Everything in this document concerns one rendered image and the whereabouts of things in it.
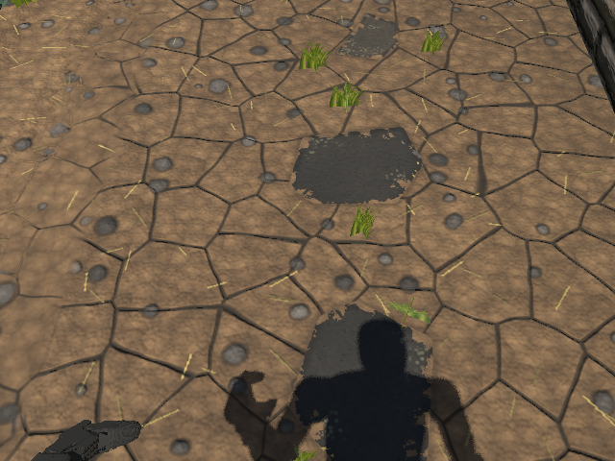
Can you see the left robot hand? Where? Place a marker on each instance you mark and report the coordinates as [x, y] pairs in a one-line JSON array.
[[84, 440]]

